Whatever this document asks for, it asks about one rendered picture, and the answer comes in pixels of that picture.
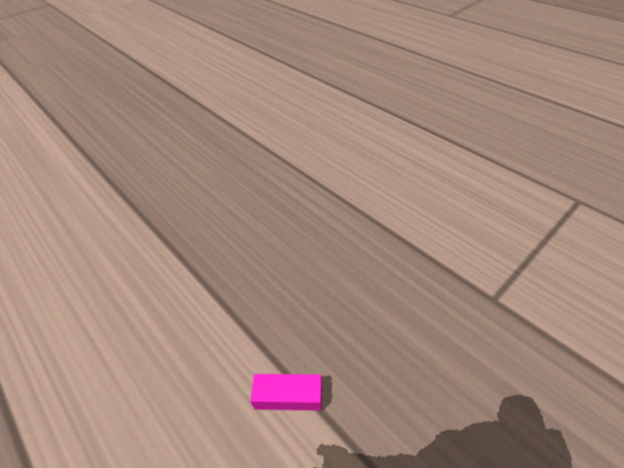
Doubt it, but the carton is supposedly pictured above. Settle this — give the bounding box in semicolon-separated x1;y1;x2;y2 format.
251;373;322;410

